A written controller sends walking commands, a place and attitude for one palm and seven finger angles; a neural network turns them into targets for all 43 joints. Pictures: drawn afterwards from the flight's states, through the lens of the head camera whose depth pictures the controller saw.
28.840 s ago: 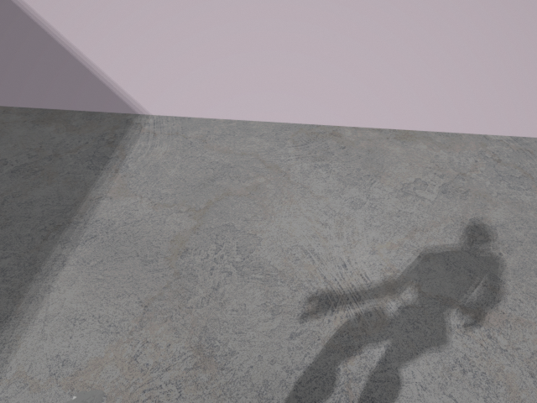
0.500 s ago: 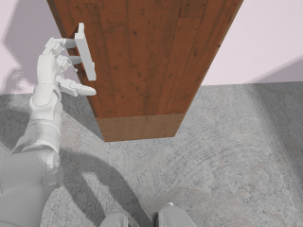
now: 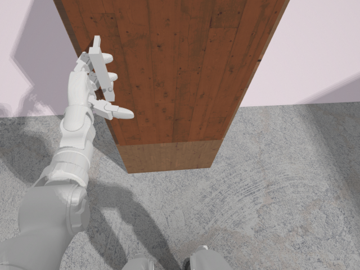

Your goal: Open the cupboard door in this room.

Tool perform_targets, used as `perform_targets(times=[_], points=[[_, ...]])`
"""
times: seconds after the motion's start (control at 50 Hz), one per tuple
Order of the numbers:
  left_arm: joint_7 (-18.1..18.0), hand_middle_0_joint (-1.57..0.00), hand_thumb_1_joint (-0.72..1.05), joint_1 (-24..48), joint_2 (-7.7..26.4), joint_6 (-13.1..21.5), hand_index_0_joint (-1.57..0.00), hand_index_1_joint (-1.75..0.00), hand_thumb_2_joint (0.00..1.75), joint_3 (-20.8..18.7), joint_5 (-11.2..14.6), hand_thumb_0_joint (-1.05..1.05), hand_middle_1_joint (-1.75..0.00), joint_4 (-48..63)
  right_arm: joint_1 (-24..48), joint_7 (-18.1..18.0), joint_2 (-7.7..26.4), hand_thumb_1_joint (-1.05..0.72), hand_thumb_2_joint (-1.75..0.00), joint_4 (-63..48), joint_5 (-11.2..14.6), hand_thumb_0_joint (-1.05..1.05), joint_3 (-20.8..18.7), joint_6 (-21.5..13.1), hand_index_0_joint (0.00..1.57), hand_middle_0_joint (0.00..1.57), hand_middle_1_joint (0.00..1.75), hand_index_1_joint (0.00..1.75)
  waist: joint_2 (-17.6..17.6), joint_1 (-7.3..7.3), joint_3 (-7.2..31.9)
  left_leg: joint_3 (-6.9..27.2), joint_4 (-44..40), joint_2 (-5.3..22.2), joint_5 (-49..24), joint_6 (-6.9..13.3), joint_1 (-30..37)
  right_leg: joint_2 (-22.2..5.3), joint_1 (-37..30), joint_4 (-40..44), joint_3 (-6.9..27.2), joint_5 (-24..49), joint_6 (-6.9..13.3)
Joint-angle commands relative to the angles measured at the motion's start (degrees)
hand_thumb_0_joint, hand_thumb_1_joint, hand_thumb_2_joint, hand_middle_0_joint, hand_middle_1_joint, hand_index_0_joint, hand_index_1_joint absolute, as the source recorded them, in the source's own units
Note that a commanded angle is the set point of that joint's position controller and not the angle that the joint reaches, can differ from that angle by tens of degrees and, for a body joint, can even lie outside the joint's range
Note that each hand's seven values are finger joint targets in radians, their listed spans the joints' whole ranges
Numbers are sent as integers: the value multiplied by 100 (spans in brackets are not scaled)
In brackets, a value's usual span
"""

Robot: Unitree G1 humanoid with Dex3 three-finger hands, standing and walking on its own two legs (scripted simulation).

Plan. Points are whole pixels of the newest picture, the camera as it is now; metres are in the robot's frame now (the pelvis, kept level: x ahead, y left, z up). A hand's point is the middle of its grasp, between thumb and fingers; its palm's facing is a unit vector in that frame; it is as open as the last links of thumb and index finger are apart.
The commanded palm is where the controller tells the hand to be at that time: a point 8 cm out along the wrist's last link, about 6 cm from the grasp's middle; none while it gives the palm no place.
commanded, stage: slide the fingers in behind the handle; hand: left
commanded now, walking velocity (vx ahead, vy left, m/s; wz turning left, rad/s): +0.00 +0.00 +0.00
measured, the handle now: (104, 71) +0.55 +0.14 +0.09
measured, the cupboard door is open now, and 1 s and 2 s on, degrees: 0 1 18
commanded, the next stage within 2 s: close the thumb around the handle in 0.60 s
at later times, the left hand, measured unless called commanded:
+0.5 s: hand (112, 91) +0.48 +0.12 +0.08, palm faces +0.02 -1.00 -0.02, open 14.1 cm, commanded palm +0.46 +0.17 +0.08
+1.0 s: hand (113, 91) +0.48 +0.12 +0.08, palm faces +0.02 -1.00 -0.02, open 11.5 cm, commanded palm +0.46 +0.16 +0.08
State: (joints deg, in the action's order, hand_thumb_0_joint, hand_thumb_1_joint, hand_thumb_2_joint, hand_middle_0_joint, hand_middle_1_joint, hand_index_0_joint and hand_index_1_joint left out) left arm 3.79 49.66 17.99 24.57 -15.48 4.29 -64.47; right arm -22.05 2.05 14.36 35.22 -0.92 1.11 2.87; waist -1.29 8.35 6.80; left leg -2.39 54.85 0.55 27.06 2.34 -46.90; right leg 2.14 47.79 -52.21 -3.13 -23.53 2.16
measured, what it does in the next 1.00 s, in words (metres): stands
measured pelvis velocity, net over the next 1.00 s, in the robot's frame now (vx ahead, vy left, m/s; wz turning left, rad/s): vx -0.01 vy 0.00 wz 0.01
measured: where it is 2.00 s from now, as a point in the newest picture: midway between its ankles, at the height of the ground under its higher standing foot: outside the picture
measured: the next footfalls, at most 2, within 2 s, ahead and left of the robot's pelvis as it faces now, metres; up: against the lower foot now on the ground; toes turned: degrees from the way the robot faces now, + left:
none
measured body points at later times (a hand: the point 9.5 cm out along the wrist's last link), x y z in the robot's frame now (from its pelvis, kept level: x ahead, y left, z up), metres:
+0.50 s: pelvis -0.01 -0.01 +0.00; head +0.09 +0.00 +0.44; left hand +0.48 +0.17 +0.09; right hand +0.01 -0.27 -0.12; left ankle -0.01 +0.09 -0.68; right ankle +0.01 -0.10 -0.68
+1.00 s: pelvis -0.01 +0.00 +0.00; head +0.09 +0.01 +0.44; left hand +0.48 +0.17 +0.09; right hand +0.01 -0.26 -0.12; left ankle -0.01 +0.09 -0.68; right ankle +0.01 -0.10 -0.68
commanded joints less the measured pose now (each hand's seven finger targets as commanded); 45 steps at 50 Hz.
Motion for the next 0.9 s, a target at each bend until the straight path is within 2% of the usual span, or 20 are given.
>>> perform_targets(times=[0.0, 0.04, 0.06, 0.08, 0.14, 0.2, 0.24, 0.28, 0.32, 0.4, 0.44, 0.48, 0.54, 0.56, 0.62, 0.66, 0.68, 0.74, 0.78, 0.88], points=[[-88, -30, -50, 2379, 1043, 371, -30, -120, 30, -130, 41, 0, -120, 1299, -845, -49, 932, -90, -90, -385, 20, 0, -337, -75, 20, 20, 30, 30, -188, 22, 2585, 343, -502, -81, -2505, -74, 1432, 59, -1574, 485, 280, 2528, -95], [-92, -30, -50, 2509, 747, 382, -30, -120, 30, 76, 73, 0, -120, 1315, -834, -39, 898, -90, -90, -400, 20, 0, -331, -98, 20, 20, 30, 30, -171, 113, 2430, 341, -503, -83, -2494, -61, 1454, 69, -1493, 511, 257, 2539, -94], [-115, -30, -50, 2550, 956, 412, -30, -120, 30, -85, 66, 0, -120, 1365, -859, -45, 924, -90, -90, -343, 18, 0, -350, -98, 20, 20, 30, 30, -39, 62, 2532, 357, -486, -74, -2490, -65, 1407, 63, -1576, 489, 278, 2565, -104], [-116, -30, -50, 2400, 909, 412, -30, -120, 30, -52, 51, 0, -120, 1356, -835, -39, 913, -90, -90, -375, 25, 0, -353, -102, 20, 20, 30, 30, -196, 5, 2574, 327, -510, -91, -2419, -78, 1417, 58, -1603, 495, 295, 2519, -93], [-153, -30, -50, 2487, 718, 454, -30, -120, 30, 92, 58, 0, -120, 1400, -813, -41, 893, -90, -90, -363, 19, 0, -354, -126, 20, 20, 30, 30, -204, 73, 2452, 332, -521, -97, -2320, -70, 1420, 57, -1518, 521, 282, 2431, -90], [-195, -30, -50, 2491, 749, 454, -30, -120, 30, 89, 15, 0, -120, 1311, -808, -32, 898, -90, -90, -311, 14, 0, -354, -145, 20, 20, 30, 30, -84, 73, 2419, 302, -527, -118, -2124, -51, 1268, 41, -1615, 566, 335, 2386, -103], [-199, -30, -50, 2474, 1042, 497, -30, -120, 30, -103, -12, 0, -120, 1362, -828, -58, 930, -90, -90, -324, 12, 0, -357, -150, 20, 20, 30, 30, -64, 28, 2543, 301, -520, -130, -2118, -38, 1203, 33, -1767, 531, 367, 2448, -95], [-148, -30, -50, 2580, 749, 475, -30, -120, 30, 131, 10, 0, -120, 1261, -769, -54, 884, -90, -90, -300, 29, 0, -341, -170, 20, 20, 30, 30, -58, 120, 2376, 290, -536, -134, -1908, -41, 1161, 26, -1642, 603, 372, 2274, -118], [-137, -30, -50, 2518, 1018, 420, -30, -120, 30, -76, 47, 0, -120, 1096, -783, -76, 938, -90, -90, -291, 39, 0, -335, -168, 20, 20, 30, 30, 38, 106, 2241, 265, -571, -145, -1719, -22, 969, 21, -1717, 667, 411, 2147, -117], [-75, -30, -50, 2588, 1006, 474, -30, -120, 30, -60, 81, 0, -120, 1233, -759, -100, 923, -90, -90, -322, 41, 0, -325, -209, 20, 20, 30, 30, -145, 73, 2504, 275, -550, -144, -1854, -34, 1145, 17, -1726, 612, 404, 2227, -105], [-51, -30, -50, 2624, 855, 480, -30, -120, 30, 43, 95, 0, -120, 1156, -793, -93, 914, -90, -90, -307, 37, 0, -324, -222, 20, 20, 30, 30, -146, 134, 2435, 305, -530, -135, -1957, -30, 1209, 35, -1601, 577, 359, 2260, -100], [-51, -30, -50, 2582, 1001, 455, -30, -120, 30, -58, 95, 0, -120, 1048, -802, -96, 957, -90, -90, -272, 45, 0, -333, -214, 20, 20, 30, 30, -32, 111, 2341, 321, -541, -121, -1820, -40, 1105, 26, -1546, 603, 360, 2103, -108], [-90, -30, -50, 2667, 995, 422, -30, -120, 30, -51, 69, 0, -120, 984, -814, -97, 971, -90, -90, -303, 38, 0, -330, -215, 20, 20, 30, 30, -92, 131, 2273, 336, -555, -138, -1751, -35, 1097, 33, -1472, 595, 342, 1990, -93], [-116, -30, -50, 2807, 1011, 454, -30, -120, 30, -32, 37, 0, -120, 1127, -815, -95, 963, -90, -90, -285, 26, 0, -330, -216, 20, 20, 30, 30, -292, 126, 2425, 358, -551, -121, -1858, -53, 1223, 21, -1414, 557, 337, 2028, -94], [-154, -30, -50, 2745, 708, 497, -30, -120, 30, 151, 57, 0, -120, 1189, -809, -62, 947, -90, -90, -278, 12, 0, -348, -229, 20, 20, 30, 30, -282, 138, 2494, 391, -532, -93, -2010, -79, 1451, 46, -1262, 535, 279, 2026, -83], [-180, -30, -50, 2751, 738, 545, -30, -120, 30, 103, 56, 0, -120, 1281, -833, -48, 962, -90, -90, -267, -8, 0, -366, -231, 20, 20, 30, 30, -245, 123, 2651, 413, -504, -81, -2190, -87, 1572, 51, -1266, 489, 253, 2128, -85], [-198, -30, -50, 2576, 848, 546, -30, -120, 30, -17, 44, 0, -120, 1241, -834, -44, 970, -90, -90, -276, -6, 0, -372, -224, 20, 20, 30, 30, -193, 31, 2646, 402, -511, -89, -2201, -91, 1509, 53, -1355, 485, 263, 2158, -75], [-197, -31, -33, 2560, 712, 565, -31, -122, 37, 106, 30, 0, -122, 1383, -820, -35, 953, -90, -90, -301, -1, 0, -378, -211, 20, 20, 30, 30, -241, 70, 2638, 405, -497, -77, -2350, -88, 1629, 63, -1301, 470, 236, 2248, -66], [-211, -32, -22, 2594, 591, 512, -32, -123, 42, 213, 23, 0, -123, 1173, -796, -35, 948, -90, -90, -254, 11, 0, -368, -183, 20, 20, 30, 30, -68, 139, 2272, 412, -555, -64, -2093, -89, 1454, 67, -1180, 541, 225, 2048, -90], [-273, -34, 6, 2747, 771, 488, -34, -126, 54, 103, -21, 0, -126, 1104, -822, -68, 966, -90, -90, -237, 3, 0, -362, -198, 20, 20, 30, 30, -93, 158, 2346, 415, -571, -88, -1889, -73, 1390, 49, -1231, 566, 262, 1910, -87]])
